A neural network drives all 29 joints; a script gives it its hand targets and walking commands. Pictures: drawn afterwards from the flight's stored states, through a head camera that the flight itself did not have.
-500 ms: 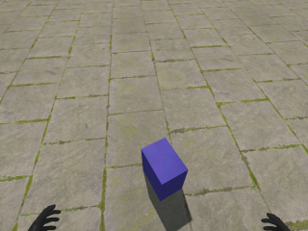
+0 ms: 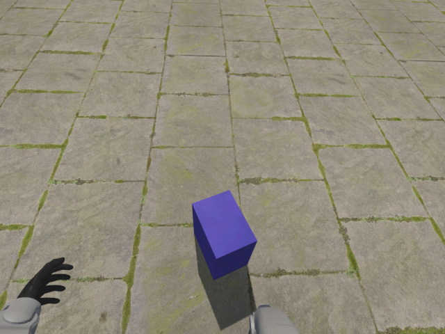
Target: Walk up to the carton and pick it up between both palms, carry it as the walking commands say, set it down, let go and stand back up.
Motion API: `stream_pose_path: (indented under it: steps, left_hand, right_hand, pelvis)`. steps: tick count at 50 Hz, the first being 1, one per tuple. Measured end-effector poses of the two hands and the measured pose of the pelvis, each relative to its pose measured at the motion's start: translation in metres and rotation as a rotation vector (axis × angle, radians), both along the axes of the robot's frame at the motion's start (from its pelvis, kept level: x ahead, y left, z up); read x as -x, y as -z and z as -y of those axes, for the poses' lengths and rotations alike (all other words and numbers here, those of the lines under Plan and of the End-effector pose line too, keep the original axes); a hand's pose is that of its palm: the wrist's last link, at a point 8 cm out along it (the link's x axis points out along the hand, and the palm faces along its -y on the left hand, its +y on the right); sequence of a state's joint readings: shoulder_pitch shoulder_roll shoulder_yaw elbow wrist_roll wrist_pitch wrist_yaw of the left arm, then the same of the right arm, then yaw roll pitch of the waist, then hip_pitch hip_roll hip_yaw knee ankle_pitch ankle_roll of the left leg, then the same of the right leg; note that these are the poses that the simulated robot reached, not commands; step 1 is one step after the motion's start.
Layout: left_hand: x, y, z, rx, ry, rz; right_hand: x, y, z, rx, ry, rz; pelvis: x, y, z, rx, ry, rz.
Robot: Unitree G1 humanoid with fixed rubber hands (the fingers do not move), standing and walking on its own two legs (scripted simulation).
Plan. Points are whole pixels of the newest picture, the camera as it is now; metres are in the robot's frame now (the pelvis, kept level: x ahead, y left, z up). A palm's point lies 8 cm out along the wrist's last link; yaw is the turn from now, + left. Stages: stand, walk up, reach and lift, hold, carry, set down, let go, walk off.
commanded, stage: walk up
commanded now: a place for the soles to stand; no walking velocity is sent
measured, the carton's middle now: (221, 236) +0.53 -0.03 -0.61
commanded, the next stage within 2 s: none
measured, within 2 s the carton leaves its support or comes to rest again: neither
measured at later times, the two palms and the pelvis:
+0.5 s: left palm out of the picture +0.11 +0.20 -0.11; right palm out of the picture +0.18 -0.52 -0.05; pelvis +0.06 -0.16 -0.03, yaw +12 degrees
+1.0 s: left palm out of the picture +0.05 +0.13 -0.08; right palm (419, 224) +0.34 -0.47 -0.10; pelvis +0.09 -0.22 -0.01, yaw +22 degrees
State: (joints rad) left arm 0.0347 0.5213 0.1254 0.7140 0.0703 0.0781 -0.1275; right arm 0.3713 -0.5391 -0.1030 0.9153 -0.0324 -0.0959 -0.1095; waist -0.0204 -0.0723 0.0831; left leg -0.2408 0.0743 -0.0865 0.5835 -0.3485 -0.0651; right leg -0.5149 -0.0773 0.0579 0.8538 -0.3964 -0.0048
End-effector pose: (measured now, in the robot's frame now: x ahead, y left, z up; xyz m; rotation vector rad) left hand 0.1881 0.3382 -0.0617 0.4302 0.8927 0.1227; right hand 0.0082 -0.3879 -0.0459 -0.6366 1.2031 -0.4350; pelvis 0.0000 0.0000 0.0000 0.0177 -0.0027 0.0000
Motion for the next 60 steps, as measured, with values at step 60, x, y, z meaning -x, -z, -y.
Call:
stream_pose_path:
  steps: [60]
  left_hand:
    - [0.137, 0.020, 0.201, -0.029, -0.557, -0.096]
  right_hand:
    - [-0.331, 0.041, 0.068, -0.320, -0.558, 0.123]
  pelvis:
    - [-0.091, 0.002, 0.209, 0.022, -0.426, 0.031]
